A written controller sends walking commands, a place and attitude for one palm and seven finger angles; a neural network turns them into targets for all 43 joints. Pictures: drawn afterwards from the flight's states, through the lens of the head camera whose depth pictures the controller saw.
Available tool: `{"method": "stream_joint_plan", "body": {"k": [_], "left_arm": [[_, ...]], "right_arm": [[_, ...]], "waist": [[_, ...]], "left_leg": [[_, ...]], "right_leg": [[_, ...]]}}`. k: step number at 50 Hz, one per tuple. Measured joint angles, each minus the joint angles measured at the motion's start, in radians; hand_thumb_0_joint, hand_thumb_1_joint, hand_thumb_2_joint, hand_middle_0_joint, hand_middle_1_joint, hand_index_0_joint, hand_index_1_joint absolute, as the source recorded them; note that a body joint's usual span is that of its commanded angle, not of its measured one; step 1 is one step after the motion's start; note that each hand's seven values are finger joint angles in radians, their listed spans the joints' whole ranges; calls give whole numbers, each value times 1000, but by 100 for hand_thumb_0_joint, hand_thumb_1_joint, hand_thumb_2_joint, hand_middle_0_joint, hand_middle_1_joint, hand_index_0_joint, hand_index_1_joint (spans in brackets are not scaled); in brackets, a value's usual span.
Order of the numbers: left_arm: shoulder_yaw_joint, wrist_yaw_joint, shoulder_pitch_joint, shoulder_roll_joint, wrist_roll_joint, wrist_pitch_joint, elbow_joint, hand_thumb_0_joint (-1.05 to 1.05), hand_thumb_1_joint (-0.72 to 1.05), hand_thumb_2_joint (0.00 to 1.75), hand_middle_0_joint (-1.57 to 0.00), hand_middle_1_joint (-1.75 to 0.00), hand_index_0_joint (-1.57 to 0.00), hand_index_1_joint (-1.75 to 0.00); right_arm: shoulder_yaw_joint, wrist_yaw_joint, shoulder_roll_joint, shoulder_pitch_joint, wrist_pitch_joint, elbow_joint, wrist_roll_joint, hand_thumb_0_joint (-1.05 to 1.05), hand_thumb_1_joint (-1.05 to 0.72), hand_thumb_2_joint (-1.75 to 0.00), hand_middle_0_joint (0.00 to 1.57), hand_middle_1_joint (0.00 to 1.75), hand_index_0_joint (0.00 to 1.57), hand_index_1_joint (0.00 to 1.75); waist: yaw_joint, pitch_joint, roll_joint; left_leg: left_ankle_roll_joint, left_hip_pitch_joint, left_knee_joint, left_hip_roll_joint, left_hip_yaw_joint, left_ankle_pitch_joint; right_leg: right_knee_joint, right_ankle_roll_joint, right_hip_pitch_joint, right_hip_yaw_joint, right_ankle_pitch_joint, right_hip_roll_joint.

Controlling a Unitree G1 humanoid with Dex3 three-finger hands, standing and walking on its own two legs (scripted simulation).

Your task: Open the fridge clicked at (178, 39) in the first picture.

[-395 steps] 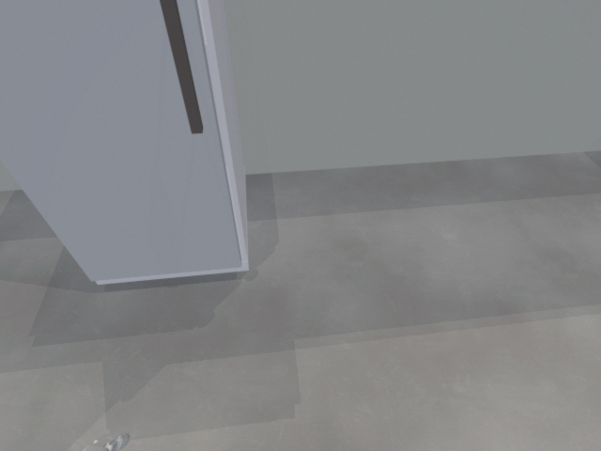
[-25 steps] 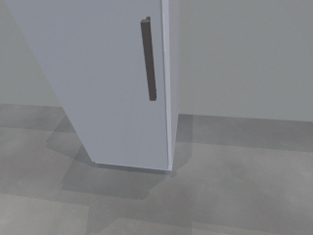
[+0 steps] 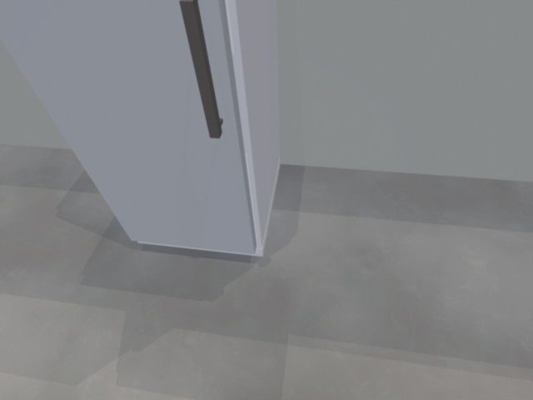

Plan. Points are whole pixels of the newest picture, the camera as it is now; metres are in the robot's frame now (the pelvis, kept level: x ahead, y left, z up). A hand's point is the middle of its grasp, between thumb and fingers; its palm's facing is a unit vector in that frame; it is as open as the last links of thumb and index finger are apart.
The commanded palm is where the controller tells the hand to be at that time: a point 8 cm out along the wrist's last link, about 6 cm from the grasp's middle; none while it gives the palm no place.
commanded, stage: look again from close up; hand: right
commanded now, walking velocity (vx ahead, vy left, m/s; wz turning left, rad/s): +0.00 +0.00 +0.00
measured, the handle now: (207, 73) +0.74 +0.15 +0.13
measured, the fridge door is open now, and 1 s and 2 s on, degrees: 0 0 0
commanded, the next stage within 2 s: shuffle to correct the standing spot in 1.80 s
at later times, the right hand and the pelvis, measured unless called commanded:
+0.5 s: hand out of the picture -0.11 -0.20 -0.17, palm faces +0.05 +0.98 -0.20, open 7.4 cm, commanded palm none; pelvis -0.03 -0.03 +0.00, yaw +0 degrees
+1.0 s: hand out of the picture -0.13 -0.17 -0.16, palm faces +0.08 +0.98 -0.17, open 7.4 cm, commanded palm none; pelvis -0.04 -0.02 +0.01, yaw +0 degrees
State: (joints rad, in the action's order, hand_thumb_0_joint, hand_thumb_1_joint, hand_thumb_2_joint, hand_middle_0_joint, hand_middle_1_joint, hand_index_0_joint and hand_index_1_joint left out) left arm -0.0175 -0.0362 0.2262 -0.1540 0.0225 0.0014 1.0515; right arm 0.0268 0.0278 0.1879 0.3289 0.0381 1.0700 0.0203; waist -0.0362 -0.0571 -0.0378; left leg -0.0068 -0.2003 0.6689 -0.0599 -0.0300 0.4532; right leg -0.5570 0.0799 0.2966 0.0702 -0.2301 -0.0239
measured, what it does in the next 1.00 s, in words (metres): steps on the spot: left foot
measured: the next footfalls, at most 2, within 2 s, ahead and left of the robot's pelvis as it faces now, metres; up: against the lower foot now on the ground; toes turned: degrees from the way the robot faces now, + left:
left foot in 0.30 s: -0.05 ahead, +0.09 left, +0.00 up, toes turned +3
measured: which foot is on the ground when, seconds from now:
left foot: up 0.00-0.28, down 0.30-1.00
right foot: down 0.00-1.00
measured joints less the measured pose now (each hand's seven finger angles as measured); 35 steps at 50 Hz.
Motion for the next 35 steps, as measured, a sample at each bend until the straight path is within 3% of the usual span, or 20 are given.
{"method": "stream_joint_plan", "body": {"k": [6,13,16,20,24,28,35], "left_arm": [[1,8,-26,-8,-3,12,16,0,93,90,-20,-30,-20,-30],[-12,14,-16,-3,-3,23,37,0,91,90,-20,-30,-20,-30],[-18,18,-7,-5,-7,25,50,0,91,90,-20,-30,-20,-30],[-21,17,23,-19,-8,29,70,0,91,90,-20,-30,-20,-30],[-11,17,63,-4,-9,33,85,0,91,90,-20,-30,-20,-30],[6,11,103,25,-6,30,102,0,91,90,-20,-30,-20,-30],[1,10,113,35,-5,36,115,0,91,90,-20,-30,-20,-30]], "right_arm": [[-2,-5,-9,-28,-4,-3,10,0,-91,-90,20,30,20,30],[1,2,-24,19,-2,24,10,0,-91,-90,20,30,20,30],[3,5,-27,48,-10,35,13,0,-91,-90,20,30,20,30],[-2,8,-41,87,-14,57,11,0,-91,-90,20,30,20,30],[-8,16,-33,106,-12,81,4,0,-91,-90,20,30,20,30],[-18,15,-36,92,-7,84,1,0,-91,-90,20,30,20,30],[-18,14,-88,60,-26,33,7,0,-91,-90,20,30,20,30]], "waist": [[15,32,16],[25,75,17],[20,74,10],[28,65,59],[43,57,61],[52,61,23],[34,50,31]], "left_leg": [[12,-36,53,26,14,-26],[25,67,-135,39,-8,-36],[30,122,-287,36,-5,-137],[16,144,-301,54,-24,-162],[16,154,-268,78,-28,-136],[15,139,-234,68,-10,-117],[36,85,-242,37,-2,-130]], "right_leg": [[205,24,-46,-1,132,-28],[332,23,-79,15,210,-66],[331,2,-66,29,215,-89],[239,-43,-36,17,161,-65],[131,-15,-11,17,116,-38],[152,32,-26,37,120,-47],[311,-19,-45,47,209,-78]]}}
